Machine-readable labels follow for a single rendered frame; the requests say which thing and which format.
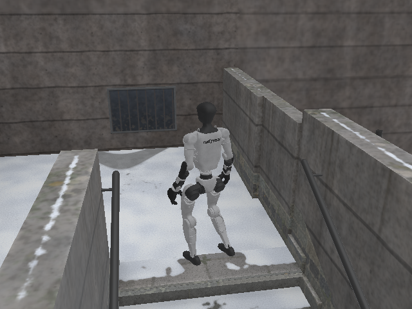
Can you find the right robot upper arm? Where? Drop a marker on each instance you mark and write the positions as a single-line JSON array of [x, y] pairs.
[[227, 154]]

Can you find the robot right forearm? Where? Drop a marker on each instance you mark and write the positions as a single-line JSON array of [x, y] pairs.
[[227, 166]]

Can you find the left robot shin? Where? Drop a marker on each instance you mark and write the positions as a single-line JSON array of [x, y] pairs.
[[190, 237]]

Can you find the left robot upper arm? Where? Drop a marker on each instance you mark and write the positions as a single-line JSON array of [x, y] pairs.
[[189, 140]]

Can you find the robot left forearm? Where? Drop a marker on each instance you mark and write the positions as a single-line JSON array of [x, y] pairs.
[[177, 185]]

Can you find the right robot hand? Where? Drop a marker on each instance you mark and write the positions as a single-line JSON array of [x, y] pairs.
[[226, 177]]

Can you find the robot shin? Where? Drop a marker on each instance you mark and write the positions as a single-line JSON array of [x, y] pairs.
[[220, 227], [190, 237]]

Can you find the left robot hand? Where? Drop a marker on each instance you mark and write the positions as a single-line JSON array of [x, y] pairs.
[[172, 195]]

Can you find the right robot shin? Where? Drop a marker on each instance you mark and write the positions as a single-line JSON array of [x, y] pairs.
[[220, 227]]

